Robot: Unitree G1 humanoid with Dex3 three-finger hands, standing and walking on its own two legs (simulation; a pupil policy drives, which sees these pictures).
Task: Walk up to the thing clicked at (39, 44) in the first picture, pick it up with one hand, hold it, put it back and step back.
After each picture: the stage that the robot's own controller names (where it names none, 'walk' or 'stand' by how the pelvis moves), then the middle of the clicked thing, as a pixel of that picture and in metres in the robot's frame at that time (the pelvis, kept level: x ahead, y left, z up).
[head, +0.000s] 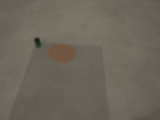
stand; (37, 42) +1.46 +0.47 -0.72
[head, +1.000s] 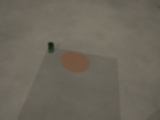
walk; (50, 47) +1.36 +0.23 -0.70
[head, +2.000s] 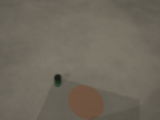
walk; (57, 80) +0.87 +0.14 -0.72
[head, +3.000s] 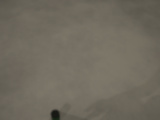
walk; (55, 116) +0.51 +0.15 -0.71
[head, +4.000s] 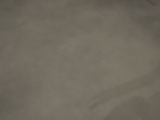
stand; out of the picture +0.37 +0.11 -0.71
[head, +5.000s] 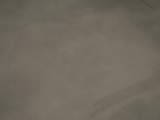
stand; out of the picture +0.37 +0.12 -0.72
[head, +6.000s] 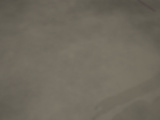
stand; out of the picture +0.36 +0.13 -0.73
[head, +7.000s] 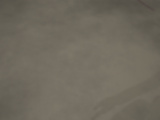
stand; out of the picture +0.35 +0.13 -0.73
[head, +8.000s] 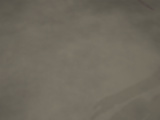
stand; out of the picture +0.35 +0.13 -0.73
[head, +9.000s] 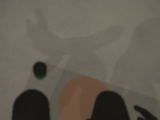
go down; (40, 71) +0.44 +0.15 -0.37
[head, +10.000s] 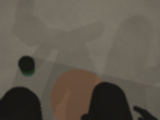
approach; (27, 66) +0.44 +0.17 -0.30
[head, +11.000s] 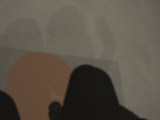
close in; out of the picture +0.43 +0.21 -0.22
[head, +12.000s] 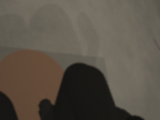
close; out of the picture +0.44 +0.23 -0.22
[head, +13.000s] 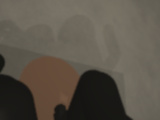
lift; out of the picture +0.37 +0.20 -0.18
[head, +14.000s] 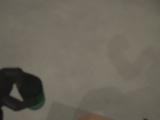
lift; (32, 93) +0.32 +0.15 +0.00
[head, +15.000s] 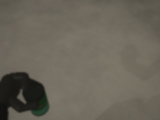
hold; (37, 99) +0.31 +0.14 +0.00
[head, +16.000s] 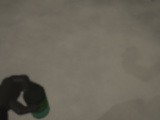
hold; (37, 102) +0.31 +0.15 +0.00
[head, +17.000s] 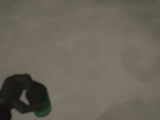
hold; (39, 101) +0.31 +0.14 +0.00
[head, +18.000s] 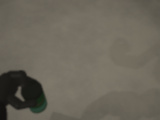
crouch; (35, 97) +0.33 +0.15 -0.04
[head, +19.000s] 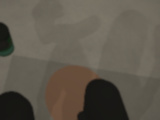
lower; (0, 40) +0.49 +0.19 -0.09
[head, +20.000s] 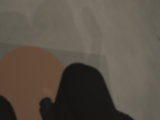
lower; out of the picture +0.44 +0.25 -0.24
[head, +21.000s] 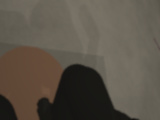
lower; out of the picture +0.44 +0.25 -0.24
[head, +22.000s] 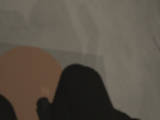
lower; out of the picture +0.44 +0.25 -0.24
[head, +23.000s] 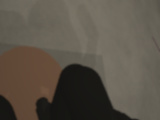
lower; out of the picture +0.44 +0.24 -0.24
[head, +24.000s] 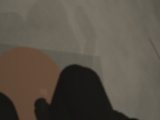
open; out of the picture +0.44 +0.23 -0.25
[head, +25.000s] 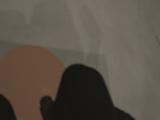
stand; out of the picture +0.43 +0.22 -0.24
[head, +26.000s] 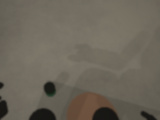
walk; (50, 89) +0.44 +0.13 -0.49
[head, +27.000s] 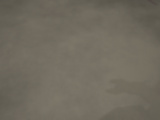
stand; out of the picture +0.39 +0.10 -0.66
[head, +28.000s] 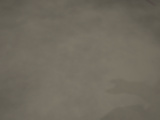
stand; out of the picture +0.39 +0.11 -0.67
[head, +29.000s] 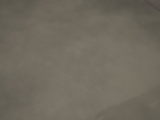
stand; out of the picture +0.40 +0.09 -0.72
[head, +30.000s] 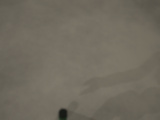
walk; (62, 115) +0.44 +0.05 -0.70
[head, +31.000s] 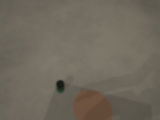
walk; (60, 86) +0.66 +0.11 -0.70
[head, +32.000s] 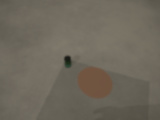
walk; (67, 61) +0.98 +0.12 -0.69
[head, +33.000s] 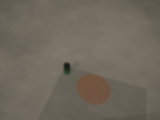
stand; (66, 68) +1.00 +0.11 -0.71
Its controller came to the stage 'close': yes
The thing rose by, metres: 0.70
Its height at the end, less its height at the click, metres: +0.00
